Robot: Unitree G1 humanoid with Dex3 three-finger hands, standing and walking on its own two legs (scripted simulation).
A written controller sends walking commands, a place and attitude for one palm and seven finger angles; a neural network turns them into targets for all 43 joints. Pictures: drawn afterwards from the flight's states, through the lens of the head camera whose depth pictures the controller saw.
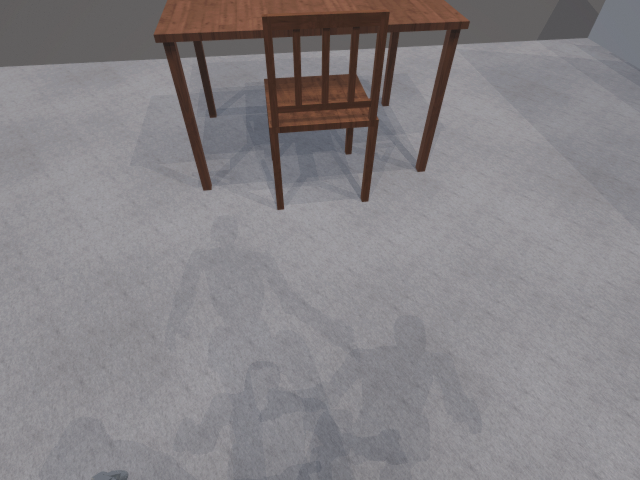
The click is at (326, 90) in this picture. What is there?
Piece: chair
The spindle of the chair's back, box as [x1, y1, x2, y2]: [321, 28, 329, 103]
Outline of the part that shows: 329,28 322,28 322,103 327,102 328,95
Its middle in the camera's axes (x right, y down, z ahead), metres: +0.01 -0.62 +1.39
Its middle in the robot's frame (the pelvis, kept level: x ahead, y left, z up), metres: +1.45 +0.06 -0.11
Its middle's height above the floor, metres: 0.66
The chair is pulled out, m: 0.00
